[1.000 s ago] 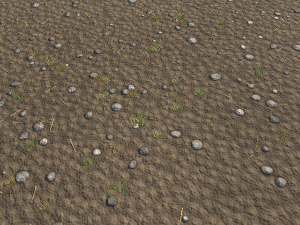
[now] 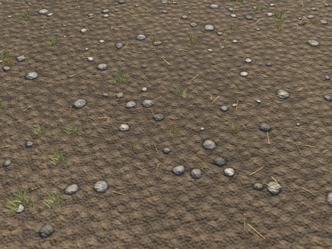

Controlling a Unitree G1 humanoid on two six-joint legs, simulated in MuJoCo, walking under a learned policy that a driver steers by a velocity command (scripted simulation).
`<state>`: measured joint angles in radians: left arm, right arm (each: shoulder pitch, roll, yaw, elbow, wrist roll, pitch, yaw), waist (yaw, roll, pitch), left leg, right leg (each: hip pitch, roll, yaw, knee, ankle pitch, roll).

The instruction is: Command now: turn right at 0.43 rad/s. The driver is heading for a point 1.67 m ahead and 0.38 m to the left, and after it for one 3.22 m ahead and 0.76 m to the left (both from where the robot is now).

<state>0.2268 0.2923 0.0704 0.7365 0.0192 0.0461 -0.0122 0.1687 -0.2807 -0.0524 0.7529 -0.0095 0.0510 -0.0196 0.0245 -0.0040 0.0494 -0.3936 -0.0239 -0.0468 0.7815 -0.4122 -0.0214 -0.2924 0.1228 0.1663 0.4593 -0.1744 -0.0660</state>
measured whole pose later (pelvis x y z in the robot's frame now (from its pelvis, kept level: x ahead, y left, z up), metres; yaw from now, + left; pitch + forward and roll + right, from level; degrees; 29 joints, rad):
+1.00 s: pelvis -0.02 +0.01 +0.00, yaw -4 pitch -2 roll +0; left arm 0.23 0.20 -0.02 1.12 0.01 0.00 0.04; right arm 0.25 -0.21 0.00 1.10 -0.01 0.01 -0.03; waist -0.01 0.01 0.03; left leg -0.17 -0.01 -0.02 0.39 -0.19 0.01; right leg -0.10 0.06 0.06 0.37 -0.23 -0.03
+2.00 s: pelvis +0.06 +0.03 -0.01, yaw -4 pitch +0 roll +0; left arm 0.45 0.18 0.04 1.15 0.01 -0.03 0.02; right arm 0.33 -0.17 -0.03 1.06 -0.02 -0.08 0.00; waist 0.00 -0.04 -0.01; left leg -0.21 -0.05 0.05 0.56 -0.35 0.08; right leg -0.14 0.02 0.08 0.65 -0.45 -0.06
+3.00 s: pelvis +0.59 +0.07 -0.02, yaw +17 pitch +0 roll +0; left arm 0.36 0.20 0.05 0.97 0.01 -0.07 0.01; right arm 0.11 -0.22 -0.07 0.87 -0.03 -0.03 0.03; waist 0.01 -0.01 0.08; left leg -0.40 -0.10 0.12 0.61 -0.22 0.17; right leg -0.22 -0.07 -0.12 1.19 -0.42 -0.02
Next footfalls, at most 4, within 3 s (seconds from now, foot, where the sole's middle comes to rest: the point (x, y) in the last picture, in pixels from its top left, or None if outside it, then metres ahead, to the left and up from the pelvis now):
0.10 left None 0.04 0.12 -0.78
0.40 right None -0.01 -0.09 -0.78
2.38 right None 0.41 -0.05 -0.78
2.92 left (148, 195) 0.68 0.14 -0.78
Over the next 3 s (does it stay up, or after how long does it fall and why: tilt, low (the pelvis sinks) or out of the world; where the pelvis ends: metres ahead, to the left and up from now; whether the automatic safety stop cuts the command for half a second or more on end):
stays up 0.59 0.07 -0.02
